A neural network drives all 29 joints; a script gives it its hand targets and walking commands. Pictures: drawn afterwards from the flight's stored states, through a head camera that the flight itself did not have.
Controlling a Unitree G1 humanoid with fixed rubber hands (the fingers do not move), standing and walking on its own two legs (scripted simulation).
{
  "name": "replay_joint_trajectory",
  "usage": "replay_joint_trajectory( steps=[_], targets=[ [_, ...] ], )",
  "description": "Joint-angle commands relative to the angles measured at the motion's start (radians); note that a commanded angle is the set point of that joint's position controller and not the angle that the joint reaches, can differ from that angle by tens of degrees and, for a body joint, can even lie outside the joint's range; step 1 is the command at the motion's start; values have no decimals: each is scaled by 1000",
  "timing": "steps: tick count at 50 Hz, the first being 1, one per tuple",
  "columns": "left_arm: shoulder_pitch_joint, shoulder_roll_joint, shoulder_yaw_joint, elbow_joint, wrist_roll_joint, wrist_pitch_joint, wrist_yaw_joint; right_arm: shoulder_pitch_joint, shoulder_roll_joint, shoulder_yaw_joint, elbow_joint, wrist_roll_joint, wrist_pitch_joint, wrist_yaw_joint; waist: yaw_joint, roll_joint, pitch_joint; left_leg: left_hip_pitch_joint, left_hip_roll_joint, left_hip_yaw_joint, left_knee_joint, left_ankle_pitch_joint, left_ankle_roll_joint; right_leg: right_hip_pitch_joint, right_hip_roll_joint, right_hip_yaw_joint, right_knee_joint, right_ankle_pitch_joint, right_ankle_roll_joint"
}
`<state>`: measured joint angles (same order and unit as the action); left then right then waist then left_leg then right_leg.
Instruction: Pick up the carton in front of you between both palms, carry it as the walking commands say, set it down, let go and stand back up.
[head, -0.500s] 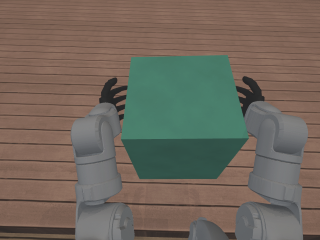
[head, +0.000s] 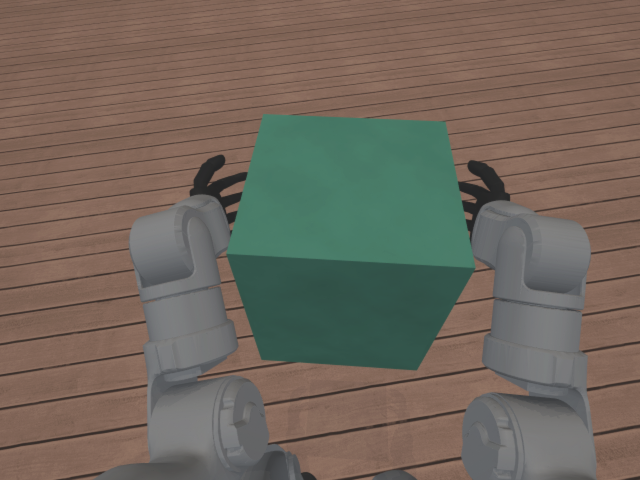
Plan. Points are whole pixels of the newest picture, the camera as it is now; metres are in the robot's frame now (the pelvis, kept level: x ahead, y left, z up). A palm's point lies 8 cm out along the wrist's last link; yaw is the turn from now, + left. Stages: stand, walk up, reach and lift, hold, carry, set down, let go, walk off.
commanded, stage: carry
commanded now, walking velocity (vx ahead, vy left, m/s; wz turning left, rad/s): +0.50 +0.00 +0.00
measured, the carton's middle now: (345, 251) +0.38 -0.05 +0.08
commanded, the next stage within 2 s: none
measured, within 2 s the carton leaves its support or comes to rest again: neither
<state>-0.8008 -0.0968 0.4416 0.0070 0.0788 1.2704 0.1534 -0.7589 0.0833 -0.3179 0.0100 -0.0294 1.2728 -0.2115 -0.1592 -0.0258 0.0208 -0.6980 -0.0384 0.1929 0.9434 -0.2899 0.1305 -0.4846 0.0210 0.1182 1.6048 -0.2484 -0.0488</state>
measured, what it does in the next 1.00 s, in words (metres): climbs: right foot, then left foot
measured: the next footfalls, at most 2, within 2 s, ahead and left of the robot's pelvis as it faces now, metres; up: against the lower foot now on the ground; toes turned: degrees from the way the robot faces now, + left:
right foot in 0.40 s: +0.42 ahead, -0.13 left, +0.00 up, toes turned -7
left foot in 0.84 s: +0.67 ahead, +0.10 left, +0.00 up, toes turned +10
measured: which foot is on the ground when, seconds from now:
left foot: down 0.00-0.40, up 0.42-0.82, down 0.84-1.00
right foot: up 0.00-0.38, down 0.40-0.86, up 0.88-1.00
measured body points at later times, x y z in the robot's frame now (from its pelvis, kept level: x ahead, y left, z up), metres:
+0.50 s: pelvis +0.32 -0.04 +0.06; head +0.31 -0.05 +0.51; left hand +0.67 +0.12 +0.21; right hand +0.69 -0.18 +0.21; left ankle +0.18 +0.06 -0.58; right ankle +0.39 -0.12 -0.66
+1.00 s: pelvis +0.62 +0.01 +0.08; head +0.62 +0.02 +0.53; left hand +0.90 +0.16 +0.16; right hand +0.89 -0.15 +0.16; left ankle +0.63 +0.09 -0.66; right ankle +0.55 -0.11 -0.59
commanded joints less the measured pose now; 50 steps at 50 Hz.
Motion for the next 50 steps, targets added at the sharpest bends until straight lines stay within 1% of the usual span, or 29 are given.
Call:
replay_joint_trajectory(
  steps=[1,3,5,7,9,11,14,16,18,19,20,21,22,23,25,26,28,30,33,36,39,41,42,43,44,45,47,49,50],
  targets=[
    [-536,-712,-485,-15,-49,-22,-14,-957,1019,741,-195,444,-58,131,103,42,-542,636,269,-687,-456,80,138,-310,-22,3,140,-113,-42],
    [-527,-714,-517,-30,-56,-50,-12,-952,1027,753,-212,462,-82,136,89,-2,-500,621,291,-619,-495,113,140,-319,-38,-34,-46,-262,-46],
    [-464,-710,-551,-32,-58,-60,-8,-887,990,748,-220,446,-88,130,85,10,-516,692,306,-533,-487,293,134,-339,-64,-77,-209,-149,-49],
    [-437,-708,-587,-51,-77,-54,-6,-792,936,720,-201,409,-81,120,85,63,-523,766,304,-470,-504,355,143,-386,-90,-99,-348,-38,-44],
    [-434,-692,-622,-74,-102,-40,-6,-714,877,680,-175,365,-64,110,84,93,-508,758,282,-370,-528,382,127,-338,-100,-126,-537,53,-31],
    [-448,-683,-648,-81,-135,-21,-8,-645,825,636,-128,318,-41,102,80,127,-476,724,251,-291,-551,407,102,-261,-88,-162,-719,144,-13],
    [-490,-679,-669,-66,-183,7,-11,-587,751,567,-69,249,-9,89,67,161,-413,750,227,-230,-570,474,78,-214,-53,-243,-889,165,3],
    [-510,-683,-671,-36,-205,19,-8,-561,713,523,-33,209,4,80,70,186,-369,772,214,-195,-545,568,48,-169,-31,-280,-990,156,-4],
    [-521,-690,-654,11,-216,25,-3,-550,687,486,7,178,9,71,102,210,-378,779,206,-145,-452,815,-12,-21,14,-323,-1111,175,-11],
    [-523,-703,-646,32,-216,23,-1,-541,685,470,25,166,10,69,134,199,-411,730,188,-95,-342,848,-53,145,27,-343,-1168,215,-17],
    [-507,-711,-630,60,-216,20,0,-543,683,463,42,155,10,66,173,162,-468,603,174,-81,-196,686,-93,360,-38,-260,-1185,203,-39],
    [-483,-699,-608,80,-213,17,2,-552,685,457,55,148,12,65,188,4,-542,419,131,-68,21,333,-126,556,-261,45,-1156,262,-74],
    [-532,-711,-611,88,-205,6,7,-563,722,454,59,143,7,65,184,-273,-566,62,-26,-107,244,-144,-149,777,-434,427,-1231,306,-230],
    [-504,-751,-605,88,-212,-2,2,-597,748,469,57,146,2,66,205,-224,-548,-40,12,-190,342,-211,-126,769,-424,440,-1261,275,-229],
    [-546,-848,-650,29,-241,-30,-22,-603,851,500,54,159,-25,79,197,-35,-509,-62,66,-213,312,-118,-104,684,-372,268,-1258,321,-176],
    [-572,-903,-679,2,-258,-48,-35,-591,899,514,54,160,-41,86,181,-10,-489,-39,104,-220,244,-72,-109,625,-358,197,-1293,280,-145],
    [-561,-964,-720,-35,-272,-83,-56,-556,965,559,35,163,-75,100,170,-61,-495,38,113,-191,105,-27,-131,566,-333,94,-1352,242,-114],
    [-466,-987,-750,-50,-261,-109,-71,-477,1002,611,12,159,-107,108,176,-103,-496,54,110,-157,-37,-10,-155,586,-312,16,-1387,248,-117],
    [-296,-988,-796,-91,-243,-144,-88,-340,1027,685,-47,155,-147,118,186,-112,-468,86,98,-92,-262,66,-173,630,-272,-87,-1381,369,-96],
    [-143,-974,-851,-181,-235,-167,-103,-205,1029,762,-148,168,-174,132,190,-142,-446,141,68,-41,-404,171,-166,666,-245,-155,-1347,525,-67],
    [11,-981,-920,-284,-253,-172,-115,-103,990,825,-298,201,-180,145,193,-143,-421,252,49,0,-528,249,-149,658,-228,-199,-1284,576,-42],
    [121,-953,-930,-336,-258,-163,-115,-18,973,856,-387,228,-169,152,170,-87,-466,556,39,40,-601,254,-124,509,-193,-269,-1096,571,1],
    [165,-924,-935,-368,-261,-152,-112,71,957,849,-404,229,-159,156,149,-34,-519,779,136,-66,-575,206,-95,343,-178,-279,-937,412,34],
    [205,-907,-948,-405,-273,-133,-111,139,909,828,-415,212,-149,156,137,203,-609,1009,396,-460,-584,191,20,73,-95,-274,-661,134,79],
    [225,-882,-965,-444,-284,-120,-114,207,908,824,-399,209,-142,156,129,349,-584,1121,473,-660,-641,290,116,-192,-7,-214,-505,-231,81],
    [231,-897,-991,-472,-297,-113,-120,250,920,816,-428,209,-135,163,133,271,-547,1101,473,-617,-627,370,123,-284,-53,-151,-389,-271,61],
    [254,-941,-1016,-517,-317,-110,-136,269,968,836,-494,220,-127,181,136,92,-473,963,426,-460,-640,443,56,-274,-129,-117,-446,-180,48],
    [292,-967,-1032,-554,-324,-110,-146,270,987,859,-559,244,-121,197,140,108,-422,831,382,-337,-715,349,0,-194,-145,-146,-602,-105,62],
    [319,-968,-1037,-570,-319,-109,-147,280,981,870,-585,255,-117,203,141,137,-407,801,366,-298,-737,323,-5,-171,-133,-166,-652,-79,69]
  ],
)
